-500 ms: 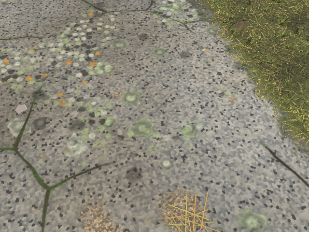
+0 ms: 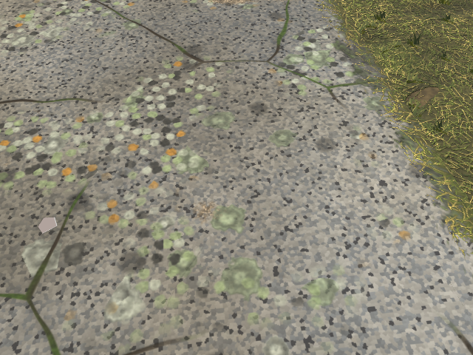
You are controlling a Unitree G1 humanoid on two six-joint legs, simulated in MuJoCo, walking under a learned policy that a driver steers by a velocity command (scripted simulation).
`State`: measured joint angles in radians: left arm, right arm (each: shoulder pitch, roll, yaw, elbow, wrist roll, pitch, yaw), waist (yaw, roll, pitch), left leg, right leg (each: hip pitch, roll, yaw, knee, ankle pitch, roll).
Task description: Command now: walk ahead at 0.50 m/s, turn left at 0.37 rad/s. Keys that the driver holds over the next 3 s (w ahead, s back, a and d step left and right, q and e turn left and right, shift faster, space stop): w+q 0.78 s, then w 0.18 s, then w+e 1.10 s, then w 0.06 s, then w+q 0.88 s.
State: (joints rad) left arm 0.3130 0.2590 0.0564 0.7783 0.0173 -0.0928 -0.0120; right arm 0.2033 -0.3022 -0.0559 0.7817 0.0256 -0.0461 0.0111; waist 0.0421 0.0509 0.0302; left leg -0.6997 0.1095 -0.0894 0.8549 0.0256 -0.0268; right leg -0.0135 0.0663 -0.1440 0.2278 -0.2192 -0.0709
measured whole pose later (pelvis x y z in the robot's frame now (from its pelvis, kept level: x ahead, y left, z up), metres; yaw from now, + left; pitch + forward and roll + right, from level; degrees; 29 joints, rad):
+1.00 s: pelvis +0.56 +0.11 +0.00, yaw +32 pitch +1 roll -1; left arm 0.36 0.27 0.06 0.84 -0.01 -0.09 -0.02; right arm 0.17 -0.30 -0.06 0.64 0.01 -0.03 0.01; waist 0.08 0.05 0.02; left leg -0.64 0.08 -0.07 0.86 -0.16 0.00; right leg -0.09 0.03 -0.07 0.27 -0.21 -0.03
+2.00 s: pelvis +1.03 +0.28 +0.00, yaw +2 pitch +1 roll +1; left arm 0.33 0.28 0.06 0.73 -0.02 -0.05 0.00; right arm 0.06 -0.30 -0.06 0.70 -0.01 -0.09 0.00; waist 0.06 0.03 0.05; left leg -0.65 0.09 -0.10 0.77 -0.07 -0.06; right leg -0.17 0.11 0.10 0.34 -0.19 -0.09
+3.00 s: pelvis +1.57 +0.33 +0.00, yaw +20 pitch +1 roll -2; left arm 0.34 0.30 0.07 0.83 0.00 -0.09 0.00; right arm 0.14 -0.32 -0.06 0.65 0.02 -0.03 0.03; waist 0.09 0.05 0.04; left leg -0.69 0.10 -0.04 0.79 -0.04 -0.01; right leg 0.00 0.02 -0.14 0.24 -0.26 -0.01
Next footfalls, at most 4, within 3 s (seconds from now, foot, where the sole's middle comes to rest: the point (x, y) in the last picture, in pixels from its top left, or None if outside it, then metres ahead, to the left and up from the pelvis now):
0.22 left None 0.29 0.14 -0.78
0.70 right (258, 317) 0.61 0.01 -0.78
1.18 left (142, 283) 0.71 0.37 -0.78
1.70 right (202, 195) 1.06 0.22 -0.78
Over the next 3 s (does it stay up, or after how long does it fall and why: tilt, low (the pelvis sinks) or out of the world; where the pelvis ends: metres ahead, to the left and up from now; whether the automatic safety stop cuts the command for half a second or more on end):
stays up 1.57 0.33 0.00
